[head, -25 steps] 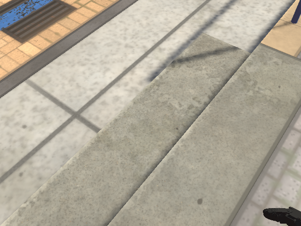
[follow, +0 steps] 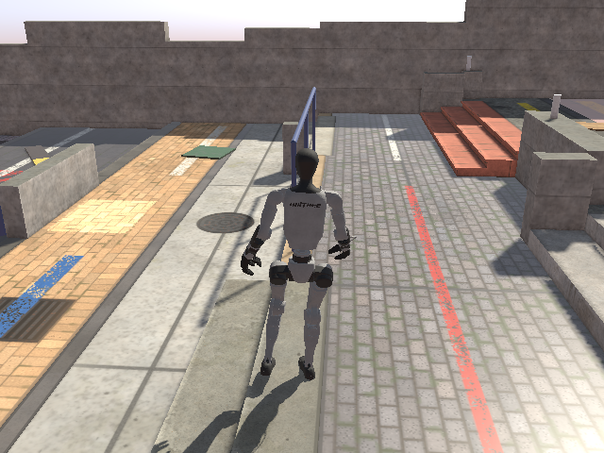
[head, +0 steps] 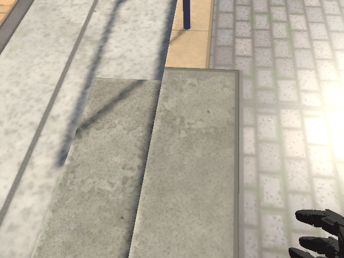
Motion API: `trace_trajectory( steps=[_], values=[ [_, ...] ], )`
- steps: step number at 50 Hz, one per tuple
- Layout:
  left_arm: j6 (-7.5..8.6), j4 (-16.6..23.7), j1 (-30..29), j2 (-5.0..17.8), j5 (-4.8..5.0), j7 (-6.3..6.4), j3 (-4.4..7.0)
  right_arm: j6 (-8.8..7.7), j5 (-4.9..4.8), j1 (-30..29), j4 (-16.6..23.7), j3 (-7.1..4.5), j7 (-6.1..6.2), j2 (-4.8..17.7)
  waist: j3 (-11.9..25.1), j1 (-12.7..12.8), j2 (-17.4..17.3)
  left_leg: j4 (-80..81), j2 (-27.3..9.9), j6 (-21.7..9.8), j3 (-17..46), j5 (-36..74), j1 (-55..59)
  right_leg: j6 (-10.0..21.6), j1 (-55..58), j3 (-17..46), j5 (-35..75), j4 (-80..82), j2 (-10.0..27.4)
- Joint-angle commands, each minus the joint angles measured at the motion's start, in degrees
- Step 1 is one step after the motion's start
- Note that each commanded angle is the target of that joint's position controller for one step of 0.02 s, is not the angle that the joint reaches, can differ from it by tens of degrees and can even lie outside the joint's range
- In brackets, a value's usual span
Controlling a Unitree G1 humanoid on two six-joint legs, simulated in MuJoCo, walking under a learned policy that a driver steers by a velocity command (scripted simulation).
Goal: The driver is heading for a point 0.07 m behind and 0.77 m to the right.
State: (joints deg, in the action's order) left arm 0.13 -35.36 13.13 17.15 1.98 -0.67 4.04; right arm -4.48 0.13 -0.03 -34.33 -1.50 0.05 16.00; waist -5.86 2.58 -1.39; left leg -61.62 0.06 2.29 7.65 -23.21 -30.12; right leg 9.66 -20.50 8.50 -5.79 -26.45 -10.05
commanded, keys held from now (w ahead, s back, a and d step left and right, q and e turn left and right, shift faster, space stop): w+e+shift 0.46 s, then w+shift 0.46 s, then shift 0.04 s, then e+shift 0.04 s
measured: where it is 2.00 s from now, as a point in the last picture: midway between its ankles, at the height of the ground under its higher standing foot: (332, 138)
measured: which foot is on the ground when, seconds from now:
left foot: up 0.00-0.18, down 0.20-0.68, up 0.70-1.00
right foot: down 0.00-0.20, up 0.22-0.66, down 0.68-1.00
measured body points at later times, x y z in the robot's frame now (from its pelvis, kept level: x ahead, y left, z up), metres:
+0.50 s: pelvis +0.28 +0.03 +0.00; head +0.30 +0.04 +0.45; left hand +0.60 +0.14 -0.06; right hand +0.11 -0.21 -0.11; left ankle +0.19 +0.19 -0.73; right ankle +0.31 -0.13 -0.63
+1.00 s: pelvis +0.64 -0.24 -0.01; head +0.67 -0.26 +0.43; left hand +0.78 +0.01 -0.14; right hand +0.66 -0.55 -0.10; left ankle +0.92 -0.27 -0.68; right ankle +0.46 -0.15 -0.73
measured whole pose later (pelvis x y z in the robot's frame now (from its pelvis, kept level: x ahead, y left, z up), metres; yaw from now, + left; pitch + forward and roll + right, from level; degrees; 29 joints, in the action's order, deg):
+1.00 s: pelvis +0.64 -0.24 -0.01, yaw -38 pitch +2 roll -1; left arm 6.6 -51.0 27.4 16.8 0.7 -0.3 2.0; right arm -3.2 2.0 4.2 -37.6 -0.3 -3.0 16.3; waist -2.2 3.2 -1.5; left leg -39.6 -7.2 -2.1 -3.4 5.0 -44.5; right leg 8.3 11.1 1.4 -20.9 -8.4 -8.9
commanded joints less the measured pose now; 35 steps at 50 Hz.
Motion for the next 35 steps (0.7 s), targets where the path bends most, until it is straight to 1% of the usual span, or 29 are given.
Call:
trace_trajectory(
  steps=[1, 2, 3, 4, 6, 7, 8, 9, 10, 11, 12, 13, 14, 15, 17, 18, 21, 23, 25, 26, 27, 28, 29, 30, 31, 32, 33, 34, 35],
  values=[
    [0.58, 5.74, -3.65, 10.16, -0.05, 2.13, 3.19, -0.99, 0.43, 0.34, 3.2, -2.22, -0.2, 4.98, 9.81, -2.54, 2.62, 11.18, 1.15, 1.25, -1.69, 3.76, 1.29, 8.21, 4.77, 21.37, -18.63, 11.84, 10.84],
    [0.0, 2.94, -1.14, 12.32, -5.35, 0.8, 3.33, 2.93, 4.34, 6.09, 0.64, -0.64, -0.66, 3.78, 9.52, -2.66, 6.77, 11.41, -1.68, 2.13, -5.52, 6.08, 2.98, 6.8, 3.13, 16.57, -13.62, 10.62, 8.63],
    [0.01, 3.31, -0.23, 10.41, -5.3, -0.26, 3.14, 4.35, 3.9, 5.15, 1.16, -0.78, -0.53, 3.75, 8.81, -1.41, 7.08, 13.68, -0.91, 2.63, -6.21, 6.97, 4.8, 6.24, 0.68, 17.15, -14.57, 10.24, 7.39],
    [0.05, 3.39, 0.24, 9.83, -4.83, -1.1, 2.89, 4.78, 2.87, 2.79, 2.35, -0.6, -0.39, 3.93, 8.06, -0.3, 7.53, 16.05, -0.06, 3.02, -6.39, 7.65, 6.67, 5.79, -1.79, 19.05, -17.05, 10.83, 7.19],
    [0.02, 4.02, -0.93, 10.28, -4.34, -2.23, 3.0, 4.45, 1.15, 1.27, 3.47, -0.99, -0.19, 5.27, 7.77, -0.11, 8.14, 21.09, 1.36, 2.86, -5.33, 7.54, 11.46, 5.01, -4.73, 22.58, -23.26, 10.45, 7.89],
    [0.06, 4.31, -2.07, 10.56, -4.13, -2.45, 3.03, 3.99, 0.68, 2.05, 3.26, -1.24, -0.07, 5.78, 7.58, -0.84, 7.84, 23.97, 1.86, 2.37, -4.86, 7.62, 14.83, 4.37, -6.3, 23.81, -25.41, 9.2, 8.35],
    [0.09, 4.76, -4.0, 10.44, -3.92, -2.45, 3.0, 3.49, 0.33, 4.96, 2.36, -1.55, 0.16, 5.96, 7.32, -2.93, 6.71, 28.22, 2.1, 1.75, -4.39, 9.12, 20.27, 3.25, -8.83, 24.38, -27.19, 6.47, 8.24],
    [0.18, 5.29, -6.21, 9.6, -3.67, -2.2, 2.79, 3.0, 0.27, 10.24, 0.38, -2.14, 0.49, 6.56, 7.12, -6.15, 4.24, 32.68, 1.95, 1.16, -4.55, 10.6, 27.96, 1.55, -13.17, 23.29, -29.23, 1.72, 6.96],
    [0.94, 5.77, -7.17, 6.96, -3.31, -1.69, 2.09, 2.32, 0.76, 15.92, -1.17, -3.17, 1.09, 9.17, 7.33, -9.2, -0.13, 35.32, -2.01, 0.25, -2.08, 6.76, 36.76, -0.89, -20.36, 19.2, -32.27, -6.89, 3.98],
    [2.14, 7.09, -7.99, 1.2, -2.92, -1.03, 0.42, 1.6, 2.34, 22.65, -1.83, -4.07, 1.75, 13.18, 10.38, -11.72, -10.84, 42.37, -15.99, -1.09, 12.01, -9.34, 41.33, -3.35, -23.67, 7.79, -31.0, -26.9, -1.25],
    [2.59, 9.41, -7.45, 1.42, -2.0, -1.17, -0.29, 1.47, 3.55, 19.3, -0.54, -5.18, 1.67, 17.94, 9.22, -8.57, -14.43, 53.09, -24.21, -4.55, 37.69, -29.05, 39.7, -3.96, -34.68, 3.88, -24.45, -35.83, -1.23],
    [2.04, 8.66, -7.7, 4.29, -3.11, -1.06, 0.01, 1.54, 3.13, 14.05, 0.41, -5.15, 1.16, 14.93, 5.48, -5.49, -8.98, 52.32, -25.8, -6.65, 37.35, -30.14, 35.15, -4.66, -36.79, 2.0, -17.12, -42.26, 5.7],
    [1.56, 7.8, -8.69, 6.58, -4.08, -1.58, 0.63, 1.62, 2.22, 13.57, 0.38, -4.15, 0.67, 11.11, 4.58, -5.21, -3.94, 50.06, -22.45, -5.95, 28.56, -23.85, 32.75, -5.1, -35.71, 0.81, -12.99, -44.61, 7.04],
    [1.24, 6.99, -8.18, 6.73, -4.48, -2.4, 0.79, 1.44, 1.84, 14.73, -0.47, -3.57, 0.38, 9.55, 4.74, -4.94, -2.34, 49.2, -18.84, -4.78, 19.06, -15.48, 31.19, -5.7, -33.87, 0.38, -10.43, -45.06, 8.35],
    [0.41, 6.41, -7.85, 5.59, -4.71, -3.94, 0.48, 0.7, 1.48, 18.38, -3.44, -3.03, 0.48, 8.13, 4.57, -5.1, -4.56, 50.09, -14.28, -3.62, 6.77, -3.16, 29.91, -6.39, -32.41, -1.93, -5.7, -49.11, 10.41],
    [0.15, 6.63, -8.3, 4.76, -4.61, -4.19, 0.04, 0.17, 1.67, 20.44, -4.71, -2.89, 0.1, 7.68, 4.28, -5.37, -5.34, 50.37, -13.87, -3.65, 3.92, 0.55, 29.89, -6.31, -32.92, -2.46, -3.75, -50.59, 11.06],
    [-0.44, 7.22, -12.38, 4.09, -4.15, -4.14, -0.6, -0.79, 2.13, 24.47, -7.53, -2.45, -0.62, 5.92, 1.89, -6.07, -3.83, 51.8, -13.02, -3.0, -4.55, 9.71, 29.91, -5.73, -34.61, -3.5, 0.84, -51.1, 11.56],
    [-0.55, 8.04, -16.42, 4.07, -4.36, -4.31, -0.88, -1.22, 2.26, 26.56, -9.21, -2.23, -0.6, 5.32, -0.69, -6.74, -3.51, 53.37, -12.14, -2.76, -10.18, 15.87, 29.69, -5.39, -34.33, -6.15, 2.3, -46.62, 11.64],
    [-0.22, 9.32, -21.35, 2.82, -4.66, -4.86, -1.72, -1.53, 2.53, 30.98, -11.61, -1.88, -0.17, 4.85, -3.22, -8.31, -3.3, 54.95, -12.23, -3.49, -12.24, 22.91, 31.32, -4.69, -34.45, -8.65, 0.79, -38.91, 10.98],
    [0.12, 9.52, -22.7, 1.99, -4.69, -5.18, -2.27, -1.49, 2.67, 32.68, -12.74, -1.83, 0.02, 4.91, -3.79, -8.53, -2.74, 55.38, -12.28, -3.34, -13.85, 27.44, 32.79, -3.77, -33.25, -10.46, -0.21, -34.53, 10.52],
    [0.53, 9.69, -23.63, 1.07, -4.51, -5.48, -2.89, -1.45, 2.84, 33.23, -13.38, -2.0, 0.2, 5.88, -4.19, -8.36, -3.34, 56.36, -12.98, -3.41, -15.11, 31.63, 33.21, -2.74, -30.61, -12.37, -1.24, -29.39, 10.49],
    [0.84, 9.67, -24.51, 0.47, -4.55, -5.52, -3.38, -1.33, 2.76, 33.73, -14.25, -2.07, 0.39, 6.51, -4.53, -8.1, -3.33, 57.13, -13.57, -3.62, -16.81, 39.14, 33.35, -1.36, -26.74, -14.78, -2.76, -25.02, 9.78],
    [1.0, 9.11, -23.51, 0.01, -4.64, -5.29, -3.76, -1.15, 2.59, 32.72, -14.79, -2.06, 0.62, 7.48, -3.8, -6.32, -3.9, 55.8, -13.56, -3.58, -19.7, 53.4, 32.32, 0.27, -19.6, -17.43, -4.88, -20.17, 7.82],
    [0.97, 8.15, -22.16, 0.38, -4.77, -4.82, -3.73, -0.87, 2.19, 33.51, -15.49, -2.18, 1.09, 8.92, -1.51, -5.08, -5.63, 52.15, -14.4, -3.91, -20.86, 72.14, 33.12, 1.19, -13.07, -20.23, -7.19, -18.48, 4.74],
    [1.01, 6.62, -17.32, 1.94, -4.88, -4.1, -3.19, -0.37, 2.16, 33.79, -16.2, -2.34, 1.65, 10.95, 2.07, -1.63, -7.58, 44.61, -16.1, -4.11, -21.1, 86.28, 34.86, 2.08, -6.64, -20.53, -10.31, -17.6, 2.34],
    [0.96, 3.78, -7.5, 4.05, -4.76, -3.3, -2.23, 0.15, 2.07, 32.2, -16.07, -2.63, 1.99, 13.42, 7.4, 3.7, -9.49, 32.85, -17.84, -4.97, -20.73, 92.48, 34.44, 3.42, 2.98, -18.63, -13.62, -16.51, 1.35],
    [1.37, -0.16, 5.11, 6.73, -4.67, -2.23, -0.81, 0.49, 1.49, 29.32, -15.16, -2.81, 1.85, 14.88, 13.08, 10.04, -9.87, 17.37, -17.48, -6.08, -20.81, 87.7, 28.4, 5.13, 18.29, -14.87, -11.96, -9.5, 1.51],
    [1.51, -3.02, 11.41, 10.93, -4.97, -1.26, 1.01, 0.45, 1.65, 28.3, -13.49, -2.23, 1.51, 11.56, 18.78, 11.16, -4.96, -2.5, -14.25, -6.3, -20.39, 54.93, 14.19, 6.31, 35.67, -2.55, -17.98, -6.61, 9.84],
    [1.43, -1.74, 8.09, 15.2, -3.91, -0.44, 2.2, -0.04, 0.05, 31.22, -8.86, -0.69, -0.24, 4.14, 27.13, 3.32, 11.65, -25.43, -3.39, -3.17, -16.43, -3.35, -10.53, 12.25, 53.51, 29.31, -24.81, -1.6, 28.14]
  ],
)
